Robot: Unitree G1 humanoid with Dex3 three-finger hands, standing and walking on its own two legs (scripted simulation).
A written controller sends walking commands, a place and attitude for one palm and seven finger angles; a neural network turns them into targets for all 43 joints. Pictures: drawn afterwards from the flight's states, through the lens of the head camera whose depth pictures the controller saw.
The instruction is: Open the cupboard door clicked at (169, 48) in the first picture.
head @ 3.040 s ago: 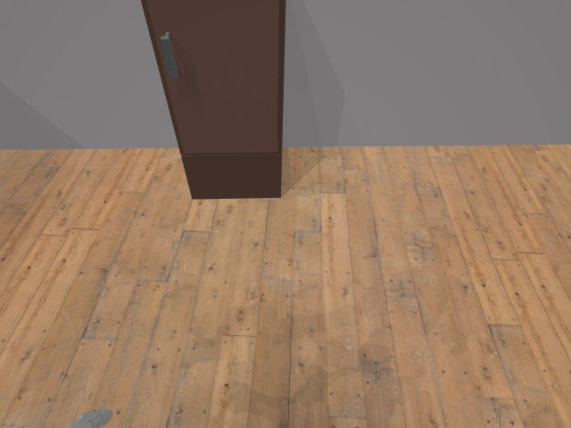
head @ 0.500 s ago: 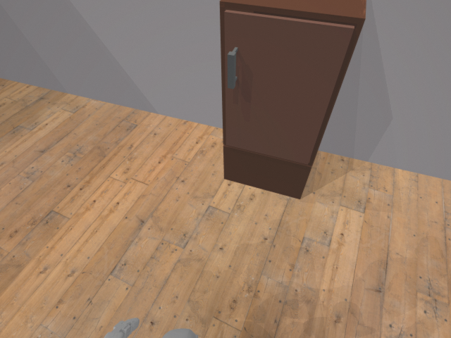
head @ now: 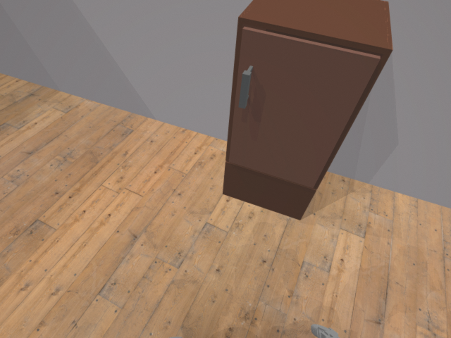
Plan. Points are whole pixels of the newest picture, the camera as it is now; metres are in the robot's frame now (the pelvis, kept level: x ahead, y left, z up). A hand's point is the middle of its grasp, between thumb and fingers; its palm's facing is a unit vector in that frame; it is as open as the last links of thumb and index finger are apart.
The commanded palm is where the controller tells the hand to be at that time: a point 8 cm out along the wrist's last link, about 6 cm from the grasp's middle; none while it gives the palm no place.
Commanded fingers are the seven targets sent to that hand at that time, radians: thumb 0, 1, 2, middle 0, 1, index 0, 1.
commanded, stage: turn to face it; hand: left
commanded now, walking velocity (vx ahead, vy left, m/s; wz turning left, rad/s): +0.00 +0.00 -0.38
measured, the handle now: (246, 87) +0.86 +0.03 -0.04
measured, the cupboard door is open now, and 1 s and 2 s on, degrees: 0 0 0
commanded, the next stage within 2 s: take the last steps up to it in 0.30 s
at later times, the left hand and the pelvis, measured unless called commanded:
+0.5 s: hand out of the picture +0.10 +0.15 -0.16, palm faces -0.13 -0.96 -0.23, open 7.4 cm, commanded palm none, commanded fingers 0.00 0.90 0.90 -0.20 -0.30 -0.20 -0.30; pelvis -0.01 -0.02 +0.00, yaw -10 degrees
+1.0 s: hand (182, 317) +0.18 +0.11 -0.17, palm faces -0.14 -0.97 -0.20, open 7.3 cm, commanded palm none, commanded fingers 0.00 0.90 0.90 -0.20 -0.30 -0.20 -0.30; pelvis +0.09 -0.06 +0.00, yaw -11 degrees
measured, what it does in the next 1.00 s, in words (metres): walks ahead: right foot, then left foot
